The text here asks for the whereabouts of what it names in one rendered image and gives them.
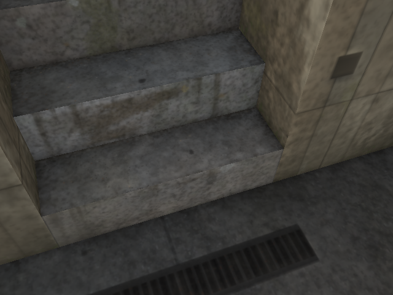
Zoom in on stairs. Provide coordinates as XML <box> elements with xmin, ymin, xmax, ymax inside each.
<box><xmin>0</xmin><ymin>0</ymin><xmax>284</xmax><ymax>247</ymax></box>

